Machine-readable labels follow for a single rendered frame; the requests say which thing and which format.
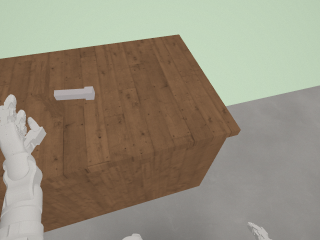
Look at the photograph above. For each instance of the left robot hand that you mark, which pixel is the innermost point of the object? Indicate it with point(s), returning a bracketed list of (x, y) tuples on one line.
[(13, 130)]

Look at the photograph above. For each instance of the right robot hand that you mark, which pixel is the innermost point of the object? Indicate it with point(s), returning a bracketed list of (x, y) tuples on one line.
[(258, 232)]

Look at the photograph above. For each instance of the tap lever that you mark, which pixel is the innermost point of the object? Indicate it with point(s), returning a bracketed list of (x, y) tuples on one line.
[(87, 93)]

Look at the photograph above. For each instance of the counter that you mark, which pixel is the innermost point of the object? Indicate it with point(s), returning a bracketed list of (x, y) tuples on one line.
[(153, 129)]

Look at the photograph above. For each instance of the robot left shin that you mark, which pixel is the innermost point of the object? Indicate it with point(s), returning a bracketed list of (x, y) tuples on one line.
[(136, 235)]

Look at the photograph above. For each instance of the robot left forearm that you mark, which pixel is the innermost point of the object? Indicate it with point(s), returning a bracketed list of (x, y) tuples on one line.
[(23, 202)]

